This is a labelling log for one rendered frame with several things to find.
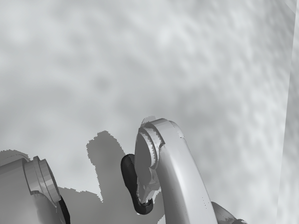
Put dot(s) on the right robot hand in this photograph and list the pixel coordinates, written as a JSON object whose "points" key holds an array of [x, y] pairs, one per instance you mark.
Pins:
{"points": [[222, 215]]}

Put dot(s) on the right robot foot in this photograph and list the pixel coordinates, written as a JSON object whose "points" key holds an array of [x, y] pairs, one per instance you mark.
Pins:
{"points": [[130, 180]]}

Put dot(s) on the left robot foot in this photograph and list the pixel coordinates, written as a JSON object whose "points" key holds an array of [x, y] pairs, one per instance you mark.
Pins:
{"points": [[64, 211]]}

